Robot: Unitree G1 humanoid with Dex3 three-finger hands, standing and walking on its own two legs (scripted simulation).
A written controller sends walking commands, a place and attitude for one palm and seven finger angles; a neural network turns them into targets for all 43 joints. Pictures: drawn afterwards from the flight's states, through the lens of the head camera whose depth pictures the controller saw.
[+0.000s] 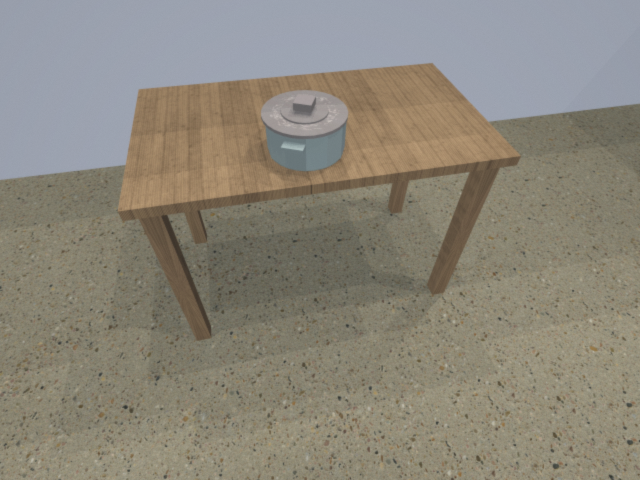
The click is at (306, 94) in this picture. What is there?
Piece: lid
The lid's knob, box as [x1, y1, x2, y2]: [293, 94, 315, 112]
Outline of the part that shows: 298,94 293,102 293,110 311,112 315,104 315,96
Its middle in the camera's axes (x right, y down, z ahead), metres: -0.04 -0.32 +0.92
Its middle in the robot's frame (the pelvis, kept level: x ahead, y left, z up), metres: +0.90 +0.09 +0.01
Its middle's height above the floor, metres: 0.79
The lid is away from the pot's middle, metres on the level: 0.00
